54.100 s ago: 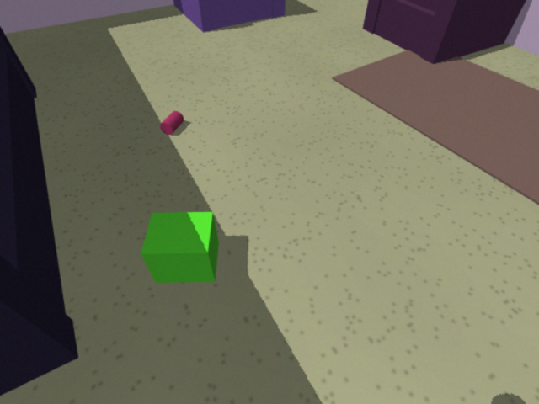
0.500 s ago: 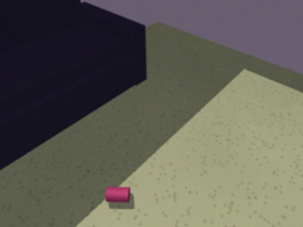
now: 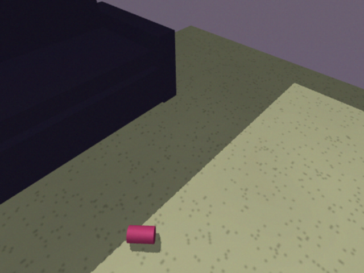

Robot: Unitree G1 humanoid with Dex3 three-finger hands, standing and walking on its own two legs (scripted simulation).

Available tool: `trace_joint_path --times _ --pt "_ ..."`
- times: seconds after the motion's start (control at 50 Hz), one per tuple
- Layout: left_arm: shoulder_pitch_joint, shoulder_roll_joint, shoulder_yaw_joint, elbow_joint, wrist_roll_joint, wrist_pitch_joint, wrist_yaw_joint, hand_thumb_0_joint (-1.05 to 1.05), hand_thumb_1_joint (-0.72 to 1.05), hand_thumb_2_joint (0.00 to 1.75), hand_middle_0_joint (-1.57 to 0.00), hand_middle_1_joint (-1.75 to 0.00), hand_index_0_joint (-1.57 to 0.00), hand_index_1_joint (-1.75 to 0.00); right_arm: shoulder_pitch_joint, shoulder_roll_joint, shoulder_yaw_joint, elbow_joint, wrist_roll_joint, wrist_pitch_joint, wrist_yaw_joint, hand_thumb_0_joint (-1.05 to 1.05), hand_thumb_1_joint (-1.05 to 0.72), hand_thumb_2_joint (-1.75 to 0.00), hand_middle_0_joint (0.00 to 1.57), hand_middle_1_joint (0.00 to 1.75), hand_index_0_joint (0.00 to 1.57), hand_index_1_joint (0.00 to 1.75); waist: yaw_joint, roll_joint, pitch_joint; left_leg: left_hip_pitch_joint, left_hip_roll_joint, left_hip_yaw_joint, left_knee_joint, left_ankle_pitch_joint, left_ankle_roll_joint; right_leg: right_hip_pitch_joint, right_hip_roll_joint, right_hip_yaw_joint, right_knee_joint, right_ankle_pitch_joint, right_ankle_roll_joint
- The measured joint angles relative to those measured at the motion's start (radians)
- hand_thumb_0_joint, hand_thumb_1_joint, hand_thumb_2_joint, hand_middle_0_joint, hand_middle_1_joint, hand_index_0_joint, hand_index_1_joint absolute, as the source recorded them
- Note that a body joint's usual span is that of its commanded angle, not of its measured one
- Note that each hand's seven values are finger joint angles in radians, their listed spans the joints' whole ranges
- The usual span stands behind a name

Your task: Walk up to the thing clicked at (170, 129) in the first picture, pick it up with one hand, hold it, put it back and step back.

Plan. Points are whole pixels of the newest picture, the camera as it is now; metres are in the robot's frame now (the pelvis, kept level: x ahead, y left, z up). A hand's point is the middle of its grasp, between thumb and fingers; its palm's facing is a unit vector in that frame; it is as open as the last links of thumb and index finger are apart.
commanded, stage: stand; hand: left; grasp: from above
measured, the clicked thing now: (141, 234) +0.46 +0.23 -0.74
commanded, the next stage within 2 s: step back in 0.20 s
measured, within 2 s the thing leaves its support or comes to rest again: neither
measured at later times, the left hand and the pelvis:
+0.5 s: hand out of the picture +0.08 +0.31 -0.18, palm faces +0.00 -0.93 -0.37, open 7.4 cm; pelvis -0.04 +0.04 -0.03, yaw +1 degrees
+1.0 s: hand out of the picture -0.02 +0.30 -0.17, palm faces -0.09 -0.91 -0.40, open 7.4 cm; pelvis -0.13 +0.04 -0.03, yaw -5 degrees
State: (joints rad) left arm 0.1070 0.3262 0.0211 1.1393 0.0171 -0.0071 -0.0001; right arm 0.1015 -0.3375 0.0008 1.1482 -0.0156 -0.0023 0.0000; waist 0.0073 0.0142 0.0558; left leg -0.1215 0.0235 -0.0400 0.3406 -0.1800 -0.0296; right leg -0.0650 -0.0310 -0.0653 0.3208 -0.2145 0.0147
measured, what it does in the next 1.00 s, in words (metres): walks backwards: right foot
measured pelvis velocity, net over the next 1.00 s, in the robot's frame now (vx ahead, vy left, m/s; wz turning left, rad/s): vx -0.13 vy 0.04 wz -0.08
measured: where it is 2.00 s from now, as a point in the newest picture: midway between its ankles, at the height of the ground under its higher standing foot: outside the picture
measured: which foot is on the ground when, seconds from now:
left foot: down 0.00-0.96, up 0.98-1.00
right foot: down 0.00-0.48, up 0.50-0.90, down 0.92-1.00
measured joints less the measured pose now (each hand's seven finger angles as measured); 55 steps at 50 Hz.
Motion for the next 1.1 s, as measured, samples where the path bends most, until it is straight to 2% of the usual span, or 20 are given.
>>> trace_joint_path --times 0.2,0.24,0.32,0.38,0.42,0.46,0.48,0.5,0.54,0.56,0.6,0.66,0.74,0.8,0.88,0.92,0.96,1.02,1.06,1.1 --pt "0.002 0.003 0.001 -0.002 -0.002 0.002 -0.002 0.01 0.90 0.89 -0.20 -0.30 -0.21 -0.30 0.003 -0.004 0.001 -0.002 0.000 -0.001 0.000 0.00 -0.90 -0.90 0.20 0.30 0.20 0.30 0.000 0.001 -0.005 0.005 -0.001 -0.001 -0.006 0.002 -0.001 0.002 -0.001 -0.001 0.001 -0.002 -0.001" --pt "0.002 0.004 0.015 -0.021 -0.010 0.003 -0.002 0.01 0.90 0.89 -0.20 -0.30 -0.21 -0.30 -0.004 -0.009 -0.003 -0.018 0.002 0.010 0.006 0.00 -0.90 -0.90 0.20 0.30 0.20 0.30 -0.004 0.005 0.006 -0.026 0.002 -0.004 0.034 -0.011 0.002 -0.022 0.002 -0.003 0.026 -0.009 -0.003" --pt "-0.009 0.014 0.040 -0.081 -0.014 0.010 0.005 0.01 0.90 0.89 -0.20 -0.30 -0.21 -0.30 -0.025 -0.027 -0.019 -0.077 0.012 0.028 0.009 0.00 -0.90 -0.90 0.20 0.30 0.20 0.30 -0.009 0.012 0.070 -0.134 -0.004 -0.007 0.212 -0.044 0.038 -0.081 0.001 -0.006 0.104 -0.029 -0.008" --pt "-0.009 0.022 0.047 -0.126 0.000 0.023 0.011 0.01 0.90 0.89 -0.20 -0.30 -0.21 -0.30 -0.015 -0.043 -0.035 -0.121 0.011 0.049 0.014 0.00 -0.90 -0.90 0.20 0.30 0.20 0.30 -0.004 -0.001 0.091 -0.205 -0.048 -0.009 0.422 -0.220 0.067 -0.130 -0.021 0.009 0.177 -0.054 -0.003" --pt "-0.011 0.033 0.047 -0.152 0.006 0.029 0.015 0.01 0.90 0.89 -0.20 -0.30 -0.21 -0.30 -0.002 -0.050 -0.042 -0.146 0.015 0.054 0.017 0.00 -0.90 -0.90 0.20 0.30 0.20 0.30 -0.010 -0.012 0.098 -0.218 -0.061 -0.001 0.474 -0.262 0.079 -0.163 -0.037 0.015 0.220 -0.069 0.007" --pt "-0.022 0.048 0.044 -0.178 0.006 0.037 0.017 0.01 0.90 0.89 -0.20 -0.30 -0.21 -0.30 0.019 -0.056 -0.047 -0.166 0.012 0.047 0.019 0.00 -0.90 -0.90 0.20 0.30 0.20 0.30 -0.019 -0.021 0.101 -0.188 -0.050 0.017 0.384 -0.157 0.080 -0.199 -0.049 0.014 0.275 -0.091 0.024" --pt "-0.031 0.054 0.043 -0.192 0.001 0.044 0.017 0.01 0.90 0.89 -0.20 -0.30 -0.21 -0.30 0.032 -0.061 -0.052 -0.174 0.006 0.041 0.018 0.00 -0.90 -0.90 0.20 0.30 0.20 0.30 -0.022 -0.020 0.102 -0.169 -0.045 0.016 0.332 -0.142 0.071 -0.226 -0.051 0.013 0.319 -0.105 0.021" --pt "-0.050 0.063 0.046 -0.204 -0.004 0.051 0.019 0.01 0.90 0.89 -0.20 -0.30 -0.21 -0.30 0.036 -0.054 -0.058 -0.175 -0.004 0.037 0.015 0.00 -0.90 -0.90 0.20 0.30 0.20 0.30 -0.019 -0.035 0.117 -0.171 -0.055 0.020 0.333 -0.173 0.070 -0.258 -0.042 0.055 0.385 -0.171 0.003" --pt "-0.080 0.075 0.053 -0.226 -0.010 0.063 0.030 0.01 0.90 0.89 -0.20 -0.30 -0.21 -0.30 0.039 -0.036 -0.055 -0.180 -0.008 0.035 0.014 0.00 -0.90 -0.90 0.20 0.30 0.20 0.30 -0.016 -0.057 0.150 -0.180 -0.064 0.026 0.341 -0.175 0.077 -0.314 0.028 0.166 0.551 -0.314 -0.025" --pt "-0.086 0.078 0.054 -0.233 -0.011 0.067 0.034 0.01 0.90 0.89 -0.20 -0.30 -0.21 -0.30 0.041 -0.027 -0.052 -0.184 -0.007 0.036 0.013 0.00 -0.90 -0.90 0.20 0.30 0.20 0.30 -0.019 -0.061 0.157 -0.180 -0.064 0.024 0.329 -0.162 0.080 -0.337 0.066 0.200 0.629 -0.346 -0.034" --pt "-0.085 0.079 0.051 -0.244 -0.016 0.069 0.038 0.01 0.91 0.89 -0.20 -0.30 -0.21 -0.30 0.044 -0.012 -0.048 -0.192 -0.009 0.041 0.005 0.00 -0.90 -0.90 0.20 0.30 0.20 0.30 -0.020 -0.067 0.159 -0.175 -0.062 0.029 0.288 -0.131 0.084 -0.376 0.116 0.229 0.752 -0.340 -0.041" --pt "-0.061 0.071 0.046 -0.255 -0.016 0.067 0.033 0.01 0.91 0.89 -0.20 -0.30 -0.21 -0.30 0.038 -0.002 -0.048 -0.218 -0.009 0.043 -0.010 0.00 -0.90 -0.90 0.20 0.30 0.20 0.30 -0.019 -0.064 0.160 -0.163 -0.058 0.050 0.242 -0.097 0.092 -0.387 0.137 0.223 0.831 -0.300 -0.027" --pt "-0.017 0.060 0.045 -0.261 -0.010 0.070 0.026 0.00 0.91 0.89 -0.20 -0.30 -0.21 -0.30 0.018 0.005 -0.049 -0.262 -0.005 0.033 -0.018 0.00 -0.90 -0.90 0.21 0.30 0.20 0.30 -0.022 -0.055 0.164 -0.163 -0.053 0.080 0.226 -0.076 0.099 -0.339 0.123 0.205 0.765 -0.288 -0.002" --pt "0.005 0.056 0.048 -0.261 -0.006 0.072 0.021 0.01 0.91 0.89 -0.20 -0.30 -0.21 -0.30 0.005 0.005 -0.046 -0.291 -0.006 0.028 -0.017 0.00 -0.90 -0.90 0.21 0.30 0.20 0.30 -0.023 -0.047 0.166 -0.181 -0.048 0.100 0.243 -0.070 0.100 -0.297 0.103 0.187 0.670 -0.288 0.000" --pt "0.026 0.053 0.054 -0.264 0.001 0.064 0.010 0.01 0.91 0.89 -0.20 -0.30 -0.21 -0.30 -0.007 -0.007 -0.041 -0.306 -0.005 0.032 -0.010 0.00 -0.90 -0.90 0.21 0.30 0.21 0.30 -0.018 -0.028 0.156 -0.220 -0.033 0.119 0.286 -0.068 0.093 -0.237 0.070 0.138 0.516 -0.265 -0.013" --pt "0.040 0.052 0.057 -0.265 0.005 0.054 0.003 0.01 0.91 0.89 -0.20 -0.30 -0.21 -0.30 -0.006 -0.017 -0.038 -0.305 -0.002 0.038 -0.006 0.00 -0.90 -0.90 0.21 0.30 0.21 0.30 -0.012 -0.018 0.139 -0.248 -0.024 0.125 0.320 -0.072 0.082 -0.184 0.055 0.113 0.375 -0.186 -0.031" --pt "0.050 0.036 0.060 -0.262 0.014 0.044 0.000 0.01 0.91 0.89 -0.20 -0.30 -0.21 -0.30 -0.012 -0.035 -0.040 -0.293 0.006 0.048 -0.004 0.00 -0.90 -0.90 0.21 0.30 0.21 0.30 -0.016 0.026 0.134 -0.271 -0.001 0.094 0.354 -0.082 0.069 -0.171 0.080 0.087 0.339 -0.162 -0.037" --pt "0.072 0.034 0.054 -0.279 0.016 0.041 -0.007 0.01 0.90 0.89 -0.20 -0.30 -0.21 -0.30 0.002 -0.038 -0.045 -0.273 0.012 0.061 -0.008 0.00 -0.90 -0.90 0.21 0.30 0.20 0.30 0.000 0.010 0.114 -0.331 -0.089 -0.003 0.580 -0.285 0.043 -0.190 0.060 0.093 0.346 -0.145 -0.051" --pt "0.074 0.027 0.052 -0.286 0.014 0.043 -0.001 0.01 0.90 0.89 -0.20 -0.30 -0.21 -0.30 0.021 -0.048 -0.046 -0.270 0.017 0.058 -0.009 0.00 -0.90 -0.90 0.20 0.30 0.20 0.30 0.008 0.006 0.106 -0.351 -0.136 -0.057 0.722 -0.303 0.038 -0.191 0.047 0.094 0.316 -0.116 -0.049" --pt "0.068 0.023 0.051 -0.299 0.017 0.046 0.005 0.01 0.90 0.89 -0.20 -0.30 -0.21 -0.30 0.040 -0.058 -0.045 -0.271 0.018 0.053 -0.012 0.00 -0.90 -0.90 0.20 0.30 0.20 0.30 0.009 0.005 0.101 -0.345 -0.152 -0.079 0.785 -0.308 0.030 -0.199 0.038 0.088 0.291 -0.088 -0.046"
